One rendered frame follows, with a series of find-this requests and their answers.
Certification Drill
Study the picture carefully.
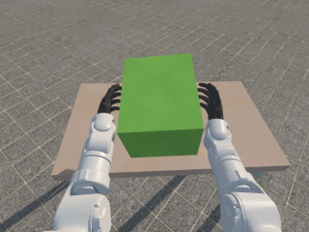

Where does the right robot forearm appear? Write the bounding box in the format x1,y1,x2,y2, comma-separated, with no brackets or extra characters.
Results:
203,119,282,229

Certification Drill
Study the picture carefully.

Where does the table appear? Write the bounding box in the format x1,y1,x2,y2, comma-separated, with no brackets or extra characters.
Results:
51,81,291,206

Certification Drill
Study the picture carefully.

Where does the left robot hand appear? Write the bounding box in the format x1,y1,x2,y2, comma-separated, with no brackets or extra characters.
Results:
97,83,122,114

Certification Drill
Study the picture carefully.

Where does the left robot forearm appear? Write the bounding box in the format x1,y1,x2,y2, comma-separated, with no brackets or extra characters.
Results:
53,112,116,231

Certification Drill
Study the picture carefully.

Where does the robot left upper arm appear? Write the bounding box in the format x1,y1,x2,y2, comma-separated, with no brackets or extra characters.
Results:
42,193,112,232

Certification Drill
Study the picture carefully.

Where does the right robot hand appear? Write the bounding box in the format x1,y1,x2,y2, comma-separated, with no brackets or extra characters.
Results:
197,82,224,120

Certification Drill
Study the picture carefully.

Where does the robot right upper arm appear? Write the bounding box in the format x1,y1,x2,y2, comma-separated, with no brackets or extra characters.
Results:
220,191,282,232

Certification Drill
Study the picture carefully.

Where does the carton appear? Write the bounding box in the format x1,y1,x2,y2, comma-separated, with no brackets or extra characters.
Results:
117,53,204,158

